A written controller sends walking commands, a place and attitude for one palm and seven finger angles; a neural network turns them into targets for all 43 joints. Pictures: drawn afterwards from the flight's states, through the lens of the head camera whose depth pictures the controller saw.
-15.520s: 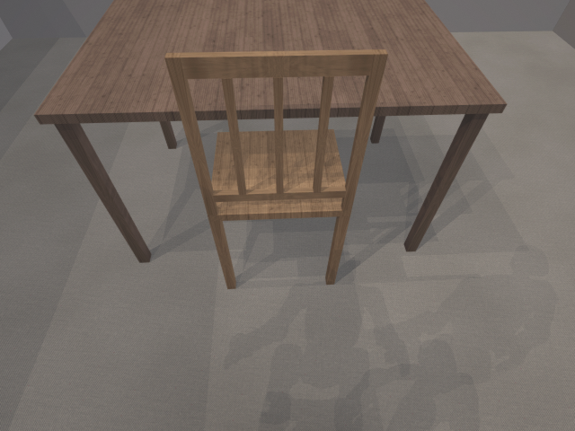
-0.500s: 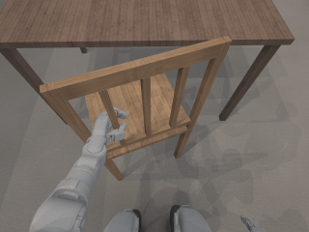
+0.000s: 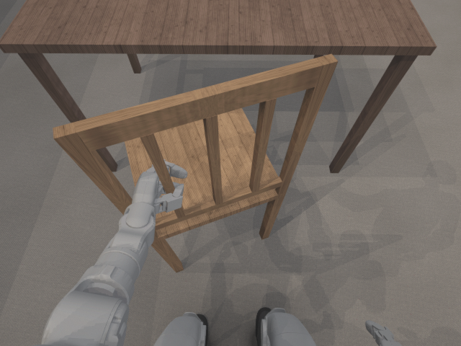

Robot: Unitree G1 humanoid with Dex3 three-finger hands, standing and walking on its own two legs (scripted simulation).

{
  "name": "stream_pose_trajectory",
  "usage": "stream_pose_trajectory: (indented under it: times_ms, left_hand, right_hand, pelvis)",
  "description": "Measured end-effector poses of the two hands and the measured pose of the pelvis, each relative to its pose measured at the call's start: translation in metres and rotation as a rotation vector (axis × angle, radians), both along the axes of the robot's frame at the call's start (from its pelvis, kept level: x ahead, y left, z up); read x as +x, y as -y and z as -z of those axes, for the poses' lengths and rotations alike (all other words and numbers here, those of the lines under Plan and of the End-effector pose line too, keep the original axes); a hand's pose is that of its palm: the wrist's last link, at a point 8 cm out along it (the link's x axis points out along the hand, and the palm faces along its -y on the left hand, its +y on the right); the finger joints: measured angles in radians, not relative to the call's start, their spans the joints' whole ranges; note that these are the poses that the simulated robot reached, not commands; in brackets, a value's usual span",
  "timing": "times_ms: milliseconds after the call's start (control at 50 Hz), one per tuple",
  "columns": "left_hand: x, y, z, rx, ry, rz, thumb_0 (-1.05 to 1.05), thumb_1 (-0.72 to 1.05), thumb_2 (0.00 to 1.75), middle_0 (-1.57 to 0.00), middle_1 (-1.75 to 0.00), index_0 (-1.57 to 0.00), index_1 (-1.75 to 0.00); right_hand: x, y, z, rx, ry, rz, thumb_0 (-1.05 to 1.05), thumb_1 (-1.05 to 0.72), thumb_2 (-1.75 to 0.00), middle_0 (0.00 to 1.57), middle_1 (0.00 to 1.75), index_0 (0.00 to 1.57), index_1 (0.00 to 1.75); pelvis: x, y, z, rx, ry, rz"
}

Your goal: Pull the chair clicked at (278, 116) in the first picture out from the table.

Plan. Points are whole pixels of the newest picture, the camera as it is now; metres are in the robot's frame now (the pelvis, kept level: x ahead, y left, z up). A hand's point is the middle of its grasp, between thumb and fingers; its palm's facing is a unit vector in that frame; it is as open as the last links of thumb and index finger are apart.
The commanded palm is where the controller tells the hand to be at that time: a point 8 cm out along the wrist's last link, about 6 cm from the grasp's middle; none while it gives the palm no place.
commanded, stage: step backward, pulling the chair out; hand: left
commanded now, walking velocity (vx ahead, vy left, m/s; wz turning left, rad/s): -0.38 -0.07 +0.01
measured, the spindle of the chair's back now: (214, 167) +0.44 +0.04 -0.04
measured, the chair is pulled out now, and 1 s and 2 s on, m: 0.28 0.37 0.47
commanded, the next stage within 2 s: none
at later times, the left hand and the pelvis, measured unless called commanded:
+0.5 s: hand (172, 224) +0.32 +0.12 -0.05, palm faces -0.01 -0.98 -0.21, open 5.3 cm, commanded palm +0.33 +0.17 -0.05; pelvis -0.06 -0.01 +0.00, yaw +1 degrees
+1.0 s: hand (170, 240) +0.29 +0.12 -0.05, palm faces -0.01 -0.98 -0.21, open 5.3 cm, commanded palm +0.29 +0.17 -0.04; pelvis -0.09 +0.00 -0.01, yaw +1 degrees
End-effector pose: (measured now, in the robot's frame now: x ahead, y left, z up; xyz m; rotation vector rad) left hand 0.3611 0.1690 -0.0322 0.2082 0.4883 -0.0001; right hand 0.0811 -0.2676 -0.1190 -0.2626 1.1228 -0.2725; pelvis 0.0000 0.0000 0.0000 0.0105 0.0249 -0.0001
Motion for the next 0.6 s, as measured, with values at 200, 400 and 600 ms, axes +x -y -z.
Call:
stream_pose_trajectory:
  times_ms: [200, 400, 600]
  left_hand:
    - [-0.028, 0.002, -0.001, 0.019, 0.002, -0.065, 0.02, 0.67, 0.78, -0.23, -1.16, -0.5, -1.45]
    - [-0.052, -0.002, -0.003, -0.003, -0.023, -0.032, 0.02, 0.69, 0.75, -0.18, -1.17, -0.5, -1.45]
    - [-0.066, 0.0, -0.003, 0.009, -0.022, -0.057, 0.02, 0.68, 0.77, -0.2, -1.16, -0.5, -1.45]
  right_hand:
    - [-0.024, 0.001, 0.013, 0.07, 0.025, 0.02, 0.0, -0.91, -0.9, 0.2, 0.3, 0.2, 0.3]
    - [-0.056, 0.003, 0.002, -0.003, -0.035, -0.012, 0.0, -0.91, -0.9, 0.2, 0.3, 0.2, 0.3]
    - [-0.064, -0.003, 0.013, 0.05, 0.002, 0.031, 0.0, -0.91, -0.9, 0.2, 0.3, 0.2, 0.3]
  pelvis:
    - [-0.028, 0.016, 0.004, 0.011, 0.012, -0.022]
    - [-0.049, 0.002, 0.0, 0.026, -0.005, -0.033]
    - [-0.069, 0.009, 0.003, 0.014, 0.004, -0.034]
